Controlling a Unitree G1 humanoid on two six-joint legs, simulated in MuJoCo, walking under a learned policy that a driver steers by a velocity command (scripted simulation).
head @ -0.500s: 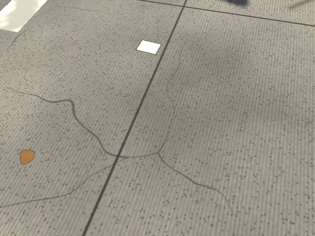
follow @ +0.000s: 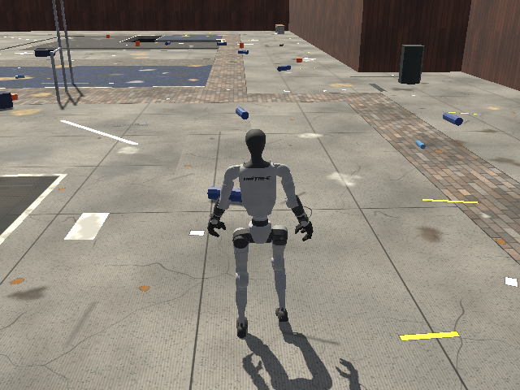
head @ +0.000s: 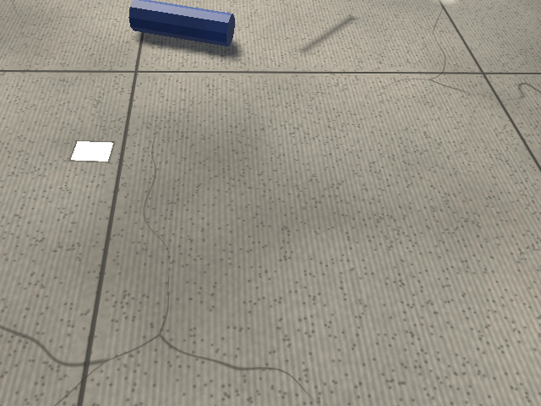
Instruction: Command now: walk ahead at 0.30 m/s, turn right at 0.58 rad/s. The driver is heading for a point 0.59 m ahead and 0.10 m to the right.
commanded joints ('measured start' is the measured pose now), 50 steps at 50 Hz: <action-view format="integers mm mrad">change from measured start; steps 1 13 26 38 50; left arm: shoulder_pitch -103 -161 66 199 136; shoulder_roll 40 19 100 124 18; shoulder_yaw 6 -16 0 6 -41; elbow -105 -164 -77 71 27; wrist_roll -8 -15 1 -3 17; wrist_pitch -30 -41 -96 -85 -75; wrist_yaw -10 -57 -10 7 14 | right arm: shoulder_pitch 20 49 -100 -297 -97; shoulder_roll -148 -237 -130 -120 -102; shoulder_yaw -33 -70 -17 2 11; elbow -56 -10 -94 -142 -49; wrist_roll -1 39 -14 21 -7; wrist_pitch -27 -29 -77 -84 -65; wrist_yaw -7 38 53 101 69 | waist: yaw -40 -35 19 80 73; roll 178 170 -21 -60 106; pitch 46 96 14 61 -71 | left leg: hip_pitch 175 137 -492 -350 18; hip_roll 236 305 70 -12 172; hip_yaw -226 14 -46 10 -185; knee -241 -190 565 101 -103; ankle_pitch -205 12 76 209 864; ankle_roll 139 129 -64 64 259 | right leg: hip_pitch -239 63 451 665 143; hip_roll -62 -87 -195 -253 -106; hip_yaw -10 -139 222 100 2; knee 3 -440 -888 -776 -71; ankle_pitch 68 24 380 642 -67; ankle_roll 26 -74 -311 -199 25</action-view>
